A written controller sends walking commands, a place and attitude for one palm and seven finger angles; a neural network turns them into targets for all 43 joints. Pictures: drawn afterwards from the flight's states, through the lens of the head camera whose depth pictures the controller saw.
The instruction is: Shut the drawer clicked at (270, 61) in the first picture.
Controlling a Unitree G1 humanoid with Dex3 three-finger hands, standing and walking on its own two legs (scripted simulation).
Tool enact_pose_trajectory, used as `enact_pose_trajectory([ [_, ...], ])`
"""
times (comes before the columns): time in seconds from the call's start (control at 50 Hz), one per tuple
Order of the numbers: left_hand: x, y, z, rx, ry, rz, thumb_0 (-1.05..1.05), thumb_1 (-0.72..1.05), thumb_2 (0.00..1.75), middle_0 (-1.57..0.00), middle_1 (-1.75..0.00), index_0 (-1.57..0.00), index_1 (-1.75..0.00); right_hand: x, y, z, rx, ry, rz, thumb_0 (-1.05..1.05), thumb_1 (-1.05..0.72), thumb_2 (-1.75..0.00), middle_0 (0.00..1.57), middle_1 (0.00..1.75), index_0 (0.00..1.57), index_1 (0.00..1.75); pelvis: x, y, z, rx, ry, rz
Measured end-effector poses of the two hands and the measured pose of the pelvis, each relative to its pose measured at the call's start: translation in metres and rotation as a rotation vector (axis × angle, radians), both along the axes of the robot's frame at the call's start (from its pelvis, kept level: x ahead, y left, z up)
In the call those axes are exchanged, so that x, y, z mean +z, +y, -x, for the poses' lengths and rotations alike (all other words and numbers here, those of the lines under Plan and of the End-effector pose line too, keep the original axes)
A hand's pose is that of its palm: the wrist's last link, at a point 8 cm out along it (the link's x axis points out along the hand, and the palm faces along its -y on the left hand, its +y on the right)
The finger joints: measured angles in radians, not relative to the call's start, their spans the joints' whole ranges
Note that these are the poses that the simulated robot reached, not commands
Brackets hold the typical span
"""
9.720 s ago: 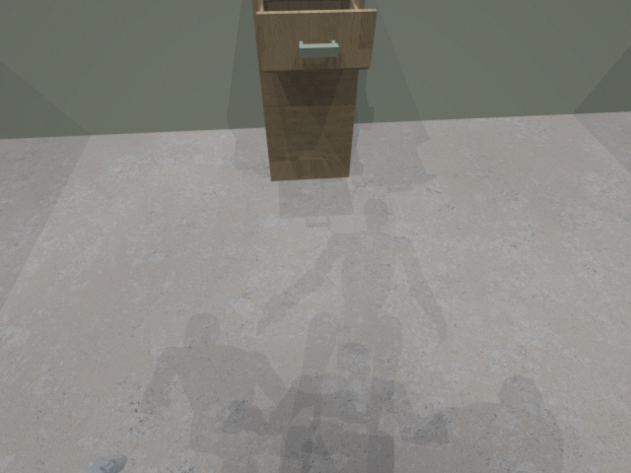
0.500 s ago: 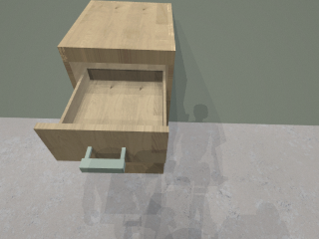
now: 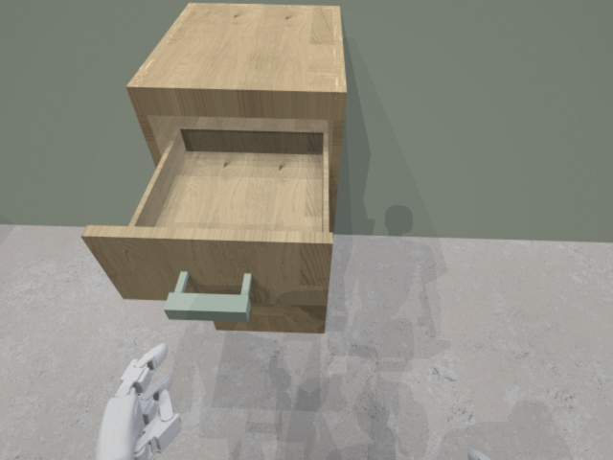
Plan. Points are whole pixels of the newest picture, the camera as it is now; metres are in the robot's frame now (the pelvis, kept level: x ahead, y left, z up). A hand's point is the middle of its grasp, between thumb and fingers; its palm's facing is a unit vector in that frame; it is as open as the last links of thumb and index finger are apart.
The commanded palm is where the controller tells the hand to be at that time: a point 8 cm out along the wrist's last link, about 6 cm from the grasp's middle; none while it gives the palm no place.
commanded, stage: raise the hand and make a fist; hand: left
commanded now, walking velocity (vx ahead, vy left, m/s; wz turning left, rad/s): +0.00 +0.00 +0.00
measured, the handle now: (212, 293) +0.34 +0.15 +0.02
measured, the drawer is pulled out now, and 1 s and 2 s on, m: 0.29 0.29 0.29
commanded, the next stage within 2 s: bring the fist close to the handle in 1.72 s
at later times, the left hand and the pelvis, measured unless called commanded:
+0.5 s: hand (198, 415) +0.18 +0.14 +0.02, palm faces -0.01 -1.00 -0.05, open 4.6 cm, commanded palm +0.13 +0.20 +0.03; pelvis +0.00 -0.05 -0.05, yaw +0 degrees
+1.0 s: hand (193, 409) +0.17 +0.13 +0.07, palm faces +0.00 -1.00 -0.04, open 3.1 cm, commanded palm +0.12 +0.18 +0.09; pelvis +0.02 -0.03 -0.03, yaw +0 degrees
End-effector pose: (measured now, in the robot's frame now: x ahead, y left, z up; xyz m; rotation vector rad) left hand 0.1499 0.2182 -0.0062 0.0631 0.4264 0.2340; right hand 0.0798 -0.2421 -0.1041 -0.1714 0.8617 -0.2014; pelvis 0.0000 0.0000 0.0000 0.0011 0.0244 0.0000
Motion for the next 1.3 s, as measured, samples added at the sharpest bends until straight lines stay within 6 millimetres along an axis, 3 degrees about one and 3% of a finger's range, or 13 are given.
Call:
enact_pose_trajectory([
  [0.04, 0.019, -0.009, -0.023, -0.051, -0.202, 0.016, 0.02, 0.91, 0.90, -0.27, -0.38, -0.27, -0.38, 0.002, -0.007, -0.020, 0.020, -0.089, 0.008, 0.01, -0.90, -0.90, 0.21, 0.29, 0.20, 0.30, -0.009, -0.004, 0.005, -0.010, 0.040, 0.004],
  [0.06, 0.014, -0.010, -0.024, -0.057, -0.244, 0.029, 0.01, 0.91, 0.90, -0.29, -0.40, -0.26, -0.39, 0.003, -0.011, -0.030, 0.029, -0.131, 0.011, 0.01, -0.90, -0.90, 0.21, 0.29, 0.20, 0.30, -0.015, -0.007, 0.007, -0.018, 0.063, 0.004],
  [0.16, -0.009, -0.023, 0.002, -0.228, -0.372, 0.031, 0.01, 0.91, 0.90, -0.37, -0.49, -0.33, -0.47, 0.005, -0.027, -0.078, 0.100, -0.299, 0.040, 0.01, -0.90, -0.90, 0.20, 0.29, 0.20, 0.30, -0.051, -0.022, 0.017, -0.031, 0.141, 0.010],
  [0.24, -0.009, -0.023, 0.025, -0.213, -0.379, 0.025, 0.01, 0.90, 0.90, -0.46, -0.57, -0.42, -0.56, 0.005, -0.031, -0.106, 0.124, -0.370, 0.048, 0.02, -0.90, -0.90, 0.20, 0.29, 0.20, 0.30, -0.066, -0.032, 0.019, -0.014, 0.141, 0.024],
  [0.3, 0.000, -0.018, 0.030, -0.150, -0.388, 0.009, 0.02, 0.90, 0.90, -0.52, -0.64, -0.50, -0.63, 0.002, -0.027, -0.117, 0.137, -0.381, 0.038, 0.02, -0.90, -0.90, 0.20, 0.29, 0.20, 0.30, -0.068, -0.039, 0.018, 0.002, 0.139, 0.033],
  [0.38, 0.013, -0.020, 0.018, -0.169, -0.407, -0.002, 0.02, 0.90, 0.90, -0.59, -0.72, -0.58, -0.72, -0.004, -0.022, -0.118, 0.145, -0.356, 0.009, 0.02, -0.90, -0.90, 0.20, 0.29, 0.20, 0.30, -0.065, -0.047, 0.012, 0.011, 0.142, 0.041],
  [0.52, 0.028, -0.029, -0.010, -0.252, -0.336, 0.022, 0.02, 0.90, 0.90, -0.73, -0.88, -0.73, -0.87, -0.012, -0.027, -0.100, 0.060, -0.264, -0.035, 0.02, -0.90, -0.90, 0.21, 0.30, 0.20, 0.30, -0.050, -0.051, -0.004, -0.001, 0.138, 0.024],
  [0.64, 0.043, -0.027, -0.008, -0.221, -0.318, 0.016, 0.02, 0.90, 0.90, -0.85, -1.00, -0.85, -1.00, -0.009, -0.041, -0.089, 0.000, -0.221, -0.017, 0.02, -0.90, -0.90, 0.21, 0.30, 0.20, 0.30, -0.039, -0.046, -0.016, -0.012, 0.133, 0.010],
  [0.76, 0.053, -0.029, 0.001, -0.230, -0.342, 0.018, 0.02, 0.90, 0.90, -0.97, -1.13, -0.97, -1.13, 0.000, -0.045, -0.096, 0.005, -0.238, 0.013, 0.02, -0.90, -0.90, 0.20, 0.29, 0.20, 0.30, -0.036, -0.039, -0.021, -0.011, 0.130, 0.011],
  [1.04, 0.085, -0.039, 0.004, -0.240, -0.426, 0.027, 0.02, 0.90, 0.90, -1.25, -1.44, -1.25, -1.43, 0.032, 0.001, -0.137, 0.107, -0.404, -0.061, 0.02, -0.90, -0.90, 0.20, 0.29, 0.20, 0.30, -0.031, -0.027, -0.020, -0.005, 0.090, 0.025],
  [1.16, 0.098, -0.043, 0.006, -0.246, -0.438, 0.028, 0.02, 0.90, 0.90, -1.34, -1.54, -1.34, -1.54, 0.039, 0.015, -0.138, 0.145, -0.427, -0.086, 0.02, -0.90, -0.90, 0.20, 0.30, 0.20, 0.30, -0.028, -0.025, -0.019, -0.002, 0.065, 0.028],
  [1.3, 0.113, -0.047, 0.005, -0.257, -0.458, 0.017, 0.02, 0.90, 0.90, -1.39, -1.59, -1.39, -1.58, 0.040, 0.013, -0.128, 0.150, -0.419, -0.084, 0.02, -0.90, -0.90, 0.21, 0.30, 0.20, 0.30, -0.024, -0.025, -0.018, -0.001, 0.042, 0.027],
])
